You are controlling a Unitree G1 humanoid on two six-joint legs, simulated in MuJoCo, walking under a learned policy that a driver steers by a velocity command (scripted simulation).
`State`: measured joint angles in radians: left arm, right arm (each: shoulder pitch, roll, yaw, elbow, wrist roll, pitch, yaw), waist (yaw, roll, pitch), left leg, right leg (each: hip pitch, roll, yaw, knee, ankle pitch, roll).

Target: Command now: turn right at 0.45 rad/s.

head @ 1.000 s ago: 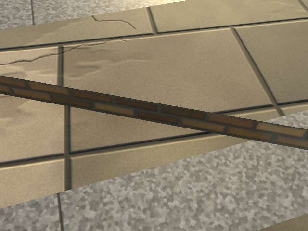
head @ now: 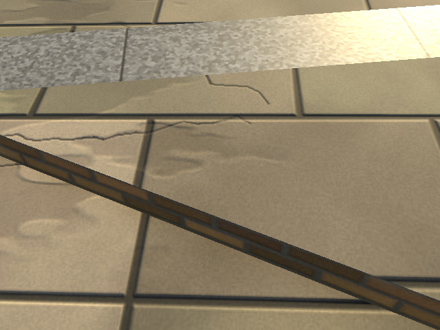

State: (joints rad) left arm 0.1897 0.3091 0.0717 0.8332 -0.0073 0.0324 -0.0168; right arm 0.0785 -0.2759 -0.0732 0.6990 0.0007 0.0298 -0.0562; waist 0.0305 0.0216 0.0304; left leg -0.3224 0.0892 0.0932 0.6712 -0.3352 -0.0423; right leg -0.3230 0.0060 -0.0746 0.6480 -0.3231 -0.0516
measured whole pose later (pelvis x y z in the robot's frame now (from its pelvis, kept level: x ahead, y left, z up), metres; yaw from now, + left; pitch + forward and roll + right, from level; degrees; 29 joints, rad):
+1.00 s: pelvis +0.31 -0.10 +0.00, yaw -34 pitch +1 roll +0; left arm 0.06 0.27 0.03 0.76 0.04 -0.03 -0.03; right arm 0.34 -0.25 -0.02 0.88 -0.01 -0.05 0.00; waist -0.06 0.00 0.09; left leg -0.23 0.06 0.07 1.11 -0.40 0.00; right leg -0.43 0.08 -0.07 0.58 -0.18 -0.12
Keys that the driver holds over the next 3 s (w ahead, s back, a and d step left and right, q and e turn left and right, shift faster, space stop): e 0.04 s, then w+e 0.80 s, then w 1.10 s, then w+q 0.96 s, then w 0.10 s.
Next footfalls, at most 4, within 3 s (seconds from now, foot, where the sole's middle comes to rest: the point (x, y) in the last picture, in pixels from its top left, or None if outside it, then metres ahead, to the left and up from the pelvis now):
0.46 left None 0.20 0.10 -0.76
0.92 right None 0.37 -0.21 -0.76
1.56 left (335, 214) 0.78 -0.27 -0.60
2.12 right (429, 157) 1.01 -0.61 -0.60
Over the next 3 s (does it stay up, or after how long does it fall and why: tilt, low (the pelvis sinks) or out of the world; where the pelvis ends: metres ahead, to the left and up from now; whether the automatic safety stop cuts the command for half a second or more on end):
stays up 1.40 -0.59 0.18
